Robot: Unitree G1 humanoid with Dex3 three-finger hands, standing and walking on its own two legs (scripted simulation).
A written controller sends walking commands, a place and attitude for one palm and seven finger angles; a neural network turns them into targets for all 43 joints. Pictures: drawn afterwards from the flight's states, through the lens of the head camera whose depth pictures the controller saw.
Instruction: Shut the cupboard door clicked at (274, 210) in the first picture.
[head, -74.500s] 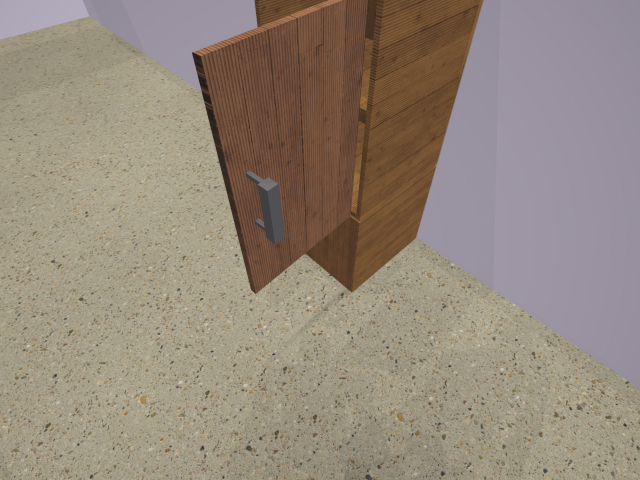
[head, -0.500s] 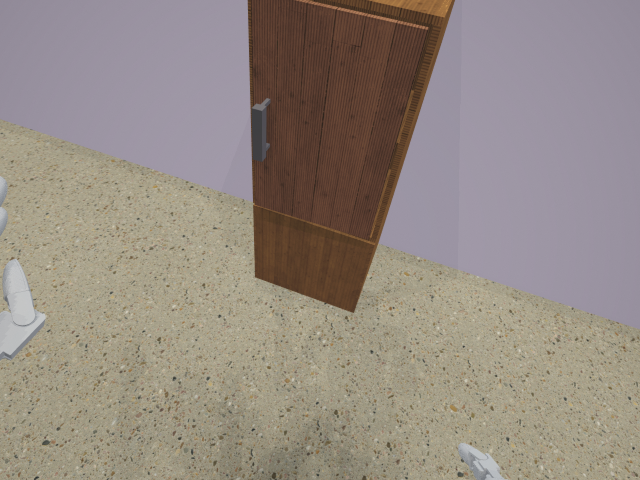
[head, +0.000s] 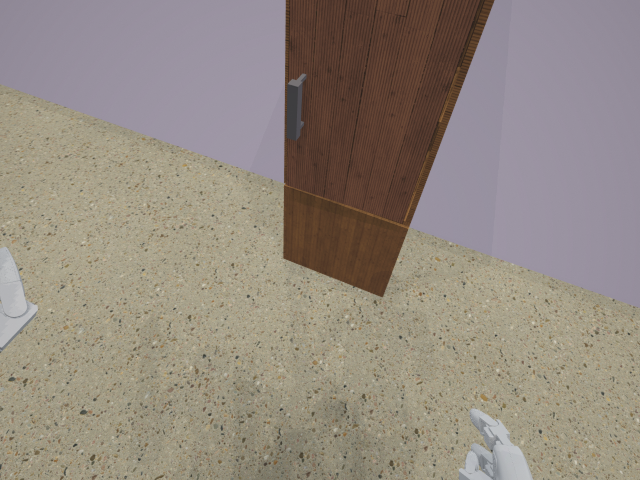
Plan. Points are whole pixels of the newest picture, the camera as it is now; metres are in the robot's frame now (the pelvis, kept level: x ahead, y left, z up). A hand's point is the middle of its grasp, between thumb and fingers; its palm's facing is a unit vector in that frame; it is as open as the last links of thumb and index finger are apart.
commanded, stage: stop stepping back and stand still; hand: left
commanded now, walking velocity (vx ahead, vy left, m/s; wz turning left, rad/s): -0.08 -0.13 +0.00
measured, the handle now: (298, 106) +0.93 +0.09 -0.04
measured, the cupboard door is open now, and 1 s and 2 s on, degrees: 1 1 1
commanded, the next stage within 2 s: let the arm hang, fingers relaxed in 0.10 s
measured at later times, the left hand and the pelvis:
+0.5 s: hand out of the picture +0.06 +0.19 -0.16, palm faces +0.05 -0.99 -0.16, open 7.1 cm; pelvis -0.01 +0.02 +0.00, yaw +3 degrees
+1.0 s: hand out of the picture -0.06 +0.25 -0.16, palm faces +0.02 -0.97 -0.25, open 7.4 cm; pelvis -0.03 +0.05 +0.01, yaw +0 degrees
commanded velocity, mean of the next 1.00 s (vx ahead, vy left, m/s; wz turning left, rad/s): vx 0.00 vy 0.00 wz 0.00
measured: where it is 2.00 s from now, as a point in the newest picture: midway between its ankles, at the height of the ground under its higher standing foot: outside the picture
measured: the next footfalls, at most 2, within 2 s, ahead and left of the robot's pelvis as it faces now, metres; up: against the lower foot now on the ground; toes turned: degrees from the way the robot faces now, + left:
none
